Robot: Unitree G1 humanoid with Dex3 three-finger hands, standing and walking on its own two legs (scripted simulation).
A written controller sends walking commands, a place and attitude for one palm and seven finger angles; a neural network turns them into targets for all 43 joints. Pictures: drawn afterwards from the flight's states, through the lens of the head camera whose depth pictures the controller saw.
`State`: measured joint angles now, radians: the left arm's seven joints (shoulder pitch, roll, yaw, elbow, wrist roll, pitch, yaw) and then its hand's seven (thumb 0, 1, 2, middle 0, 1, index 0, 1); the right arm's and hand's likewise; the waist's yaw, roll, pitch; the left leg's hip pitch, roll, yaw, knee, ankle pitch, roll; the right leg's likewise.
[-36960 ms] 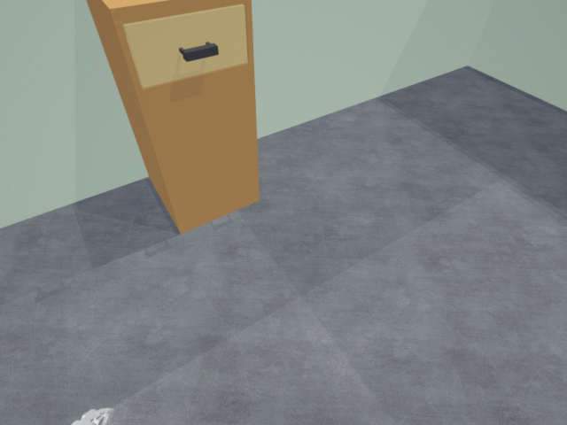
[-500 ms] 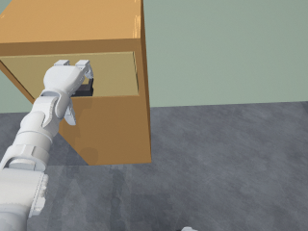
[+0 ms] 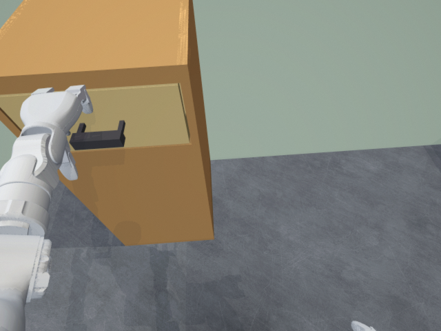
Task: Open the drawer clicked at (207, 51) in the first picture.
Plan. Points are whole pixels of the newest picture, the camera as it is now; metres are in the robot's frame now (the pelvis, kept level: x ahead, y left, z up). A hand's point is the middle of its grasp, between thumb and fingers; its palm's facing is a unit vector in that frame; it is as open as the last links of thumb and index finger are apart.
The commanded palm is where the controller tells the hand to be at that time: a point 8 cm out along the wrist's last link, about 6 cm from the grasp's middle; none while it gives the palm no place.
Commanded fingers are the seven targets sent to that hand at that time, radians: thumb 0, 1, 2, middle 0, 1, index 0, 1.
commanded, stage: lower the fingers behind the handle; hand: left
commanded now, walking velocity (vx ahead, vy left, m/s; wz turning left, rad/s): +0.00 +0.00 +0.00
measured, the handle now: (100, 132) +0.51 +0.26 +0.04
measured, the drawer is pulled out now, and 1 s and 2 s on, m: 0.00 0.00 0.00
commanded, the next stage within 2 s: lift the hand off the handle in 1.70 s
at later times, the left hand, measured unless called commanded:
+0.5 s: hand (93, 135) +0.47 +0.25 +0.08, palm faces +0.03 +0.02 -1.00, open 13.5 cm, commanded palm +0.44 +0.27 +0.12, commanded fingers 0.00 -0.50 0.30 -0.30 -1.20 -0.30 -1.20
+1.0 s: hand (89, 145) +0.47 +0.27 +0.05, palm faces +0.02 +0.02 -1.00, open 13.5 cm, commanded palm +0.45 +0.27 +0.09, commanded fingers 0.00 -0.50 0.30 -0.30 -1.20 -0.30 -1.20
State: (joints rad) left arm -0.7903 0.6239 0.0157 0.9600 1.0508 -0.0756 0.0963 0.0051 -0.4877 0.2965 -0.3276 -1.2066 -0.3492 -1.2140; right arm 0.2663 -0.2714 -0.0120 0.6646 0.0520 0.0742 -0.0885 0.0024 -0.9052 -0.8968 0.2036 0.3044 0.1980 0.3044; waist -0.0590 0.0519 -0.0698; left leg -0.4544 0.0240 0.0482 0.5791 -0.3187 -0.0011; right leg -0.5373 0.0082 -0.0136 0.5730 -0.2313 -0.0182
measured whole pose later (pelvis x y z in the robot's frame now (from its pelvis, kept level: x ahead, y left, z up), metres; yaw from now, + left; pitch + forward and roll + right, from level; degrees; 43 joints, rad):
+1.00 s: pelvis +0.00 +0.01 -0.01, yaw +1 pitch +16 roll -1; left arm -0.79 0.53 -0.04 0.97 1.08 -0.09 0.29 0.00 -0.49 0.30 -0.34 -1.26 -0.35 -1.26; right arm 0.34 -0.29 -0.06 0.73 0.02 0.07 -0.04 0.00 -0.91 -0.90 0.20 0.30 0.20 0.30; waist -0.06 0.04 -0.11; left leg -0.61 0.01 0.03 0.71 -0.38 0.01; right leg -0.67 -0.01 -0.03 0.67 -0.28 -0.01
